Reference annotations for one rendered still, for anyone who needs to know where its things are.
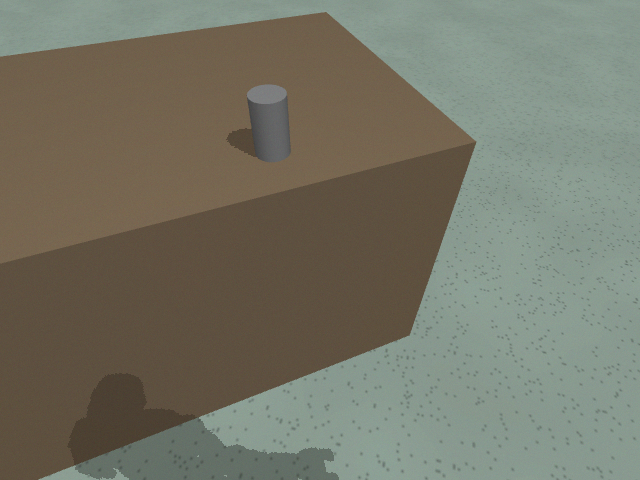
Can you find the can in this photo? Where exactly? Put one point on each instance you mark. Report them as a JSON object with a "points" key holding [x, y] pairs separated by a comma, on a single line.
{"points": [[268, 109]]}

